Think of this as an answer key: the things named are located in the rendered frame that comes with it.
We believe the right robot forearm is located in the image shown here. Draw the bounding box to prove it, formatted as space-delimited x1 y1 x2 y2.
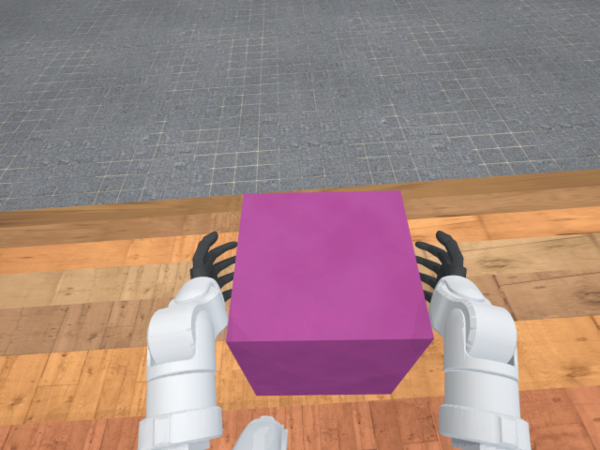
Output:
428 276 532 450

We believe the carton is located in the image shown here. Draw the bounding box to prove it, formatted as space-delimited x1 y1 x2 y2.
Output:
226 190 434 396

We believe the left robot hand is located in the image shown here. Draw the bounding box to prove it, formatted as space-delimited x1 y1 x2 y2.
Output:
190 232 237 302

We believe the right robot hand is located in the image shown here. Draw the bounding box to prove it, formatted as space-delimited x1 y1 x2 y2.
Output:
415 231 467 303

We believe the left robot forearm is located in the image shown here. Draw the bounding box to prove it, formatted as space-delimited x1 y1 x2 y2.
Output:
138 277 229 450

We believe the left robot thigh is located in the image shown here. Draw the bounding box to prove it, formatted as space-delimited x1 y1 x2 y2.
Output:
232 418 288 450

